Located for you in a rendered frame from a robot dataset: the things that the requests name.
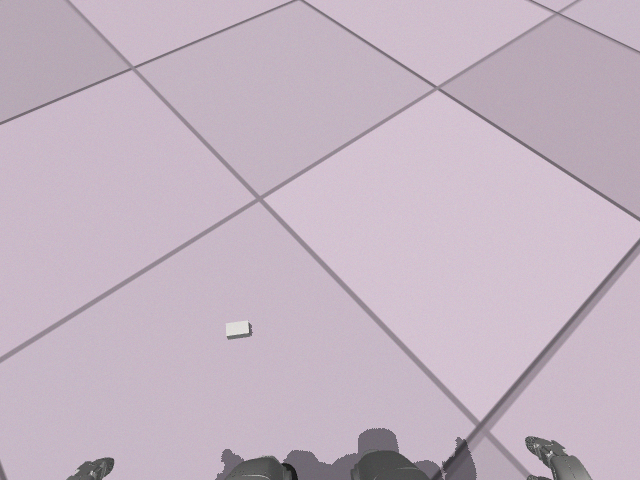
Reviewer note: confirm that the right robot hand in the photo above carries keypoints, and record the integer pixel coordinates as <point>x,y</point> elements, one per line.
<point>555,457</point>

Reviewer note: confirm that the left robot foot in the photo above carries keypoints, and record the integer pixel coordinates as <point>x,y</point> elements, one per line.
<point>291,468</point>

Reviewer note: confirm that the left robot hand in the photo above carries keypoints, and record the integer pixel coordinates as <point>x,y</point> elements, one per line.
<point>95,470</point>

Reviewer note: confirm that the small box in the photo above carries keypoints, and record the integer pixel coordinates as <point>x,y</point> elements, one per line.
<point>236,330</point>

